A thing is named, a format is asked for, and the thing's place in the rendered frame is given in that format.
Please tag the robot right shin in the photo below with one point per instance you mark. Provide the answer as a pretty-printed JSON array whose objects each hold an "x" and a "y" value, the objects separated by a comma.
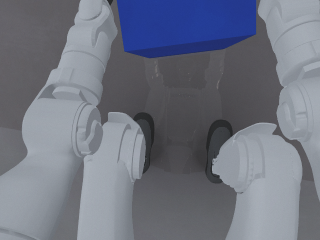
[{"x": 219, "y": 163}]

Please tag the left robot upper arm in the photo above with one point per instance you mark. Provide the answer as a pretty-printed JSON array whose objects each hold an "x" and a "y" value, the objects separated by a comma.
[{"x": 58, "y": 135}]

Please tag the robot left forearm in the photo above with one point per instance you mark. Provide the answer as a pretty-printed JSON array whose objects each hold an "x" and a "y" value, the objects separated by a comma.
[{"x": 84, "y": 59}]

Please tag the left robot thigh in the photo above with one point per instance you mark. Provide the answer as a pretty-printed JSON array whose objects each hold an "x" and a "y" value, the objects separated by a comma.
[{"x": 108, "y": 181}]

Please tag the right robot upper arm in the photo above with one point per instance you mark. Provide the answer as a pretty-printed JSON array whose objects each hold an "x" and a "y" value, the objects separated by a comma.
[{"x": 298, "y": 115}]

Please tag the robot right forearm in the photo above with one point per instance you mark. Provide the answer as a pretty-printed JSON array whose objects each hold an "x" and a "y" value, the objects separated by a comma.
[{"x": 293, "y": 28}]

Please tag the carton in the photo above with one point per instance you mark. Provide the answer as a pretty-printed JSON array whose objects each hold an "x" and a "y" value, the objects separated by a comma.
[{"x": 160, "y": 28}]

